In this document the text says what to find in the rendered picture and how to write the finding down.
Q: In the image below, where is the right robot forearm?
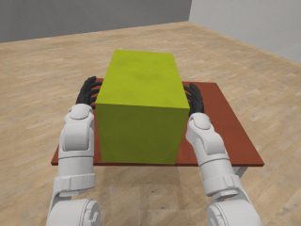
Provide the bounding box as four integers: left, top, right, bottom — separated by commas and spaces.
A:
185, 112, 262, 226

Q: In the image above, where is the table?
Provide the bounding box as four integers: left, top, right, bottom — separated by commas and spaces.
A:
51, 78, 264, 209

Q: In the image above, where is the right robot hand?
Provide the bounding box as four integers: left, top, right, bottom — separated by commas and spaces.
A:
183, 83, 205, 118

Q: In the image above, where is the left robot forearm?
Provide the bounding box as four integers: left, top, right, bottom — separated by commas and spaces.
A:
45, 104, 96, 226

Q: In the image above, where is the robot right upper arm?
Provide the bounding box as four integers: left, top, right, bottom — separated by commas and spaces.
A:
206, 199, 261, 226

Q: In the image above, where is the carton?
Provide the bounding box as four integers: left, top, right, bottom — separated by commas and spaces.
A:
95, 49, 190, 165

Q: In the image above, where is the robot left upper arm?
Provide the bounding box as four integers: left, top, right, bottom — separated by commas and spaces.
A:
46, 198, 102, 226

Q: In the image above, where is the left robot hand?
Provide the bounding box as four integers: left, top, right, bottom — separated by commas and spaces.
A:
75, 76, 103, 110

